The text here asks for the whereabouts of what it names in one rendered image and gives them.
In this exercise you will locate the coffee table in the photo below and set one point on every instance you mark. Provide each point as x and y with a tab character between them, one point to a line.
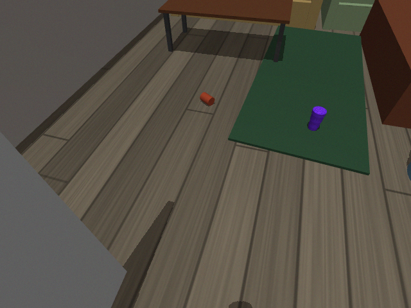
276	11

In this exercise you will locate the armchair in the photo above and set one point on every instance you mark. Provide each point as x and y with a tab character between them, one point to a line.
347	15

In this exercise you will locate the sofa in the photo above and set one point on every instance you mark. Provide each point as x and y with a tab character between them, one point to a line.
304	15

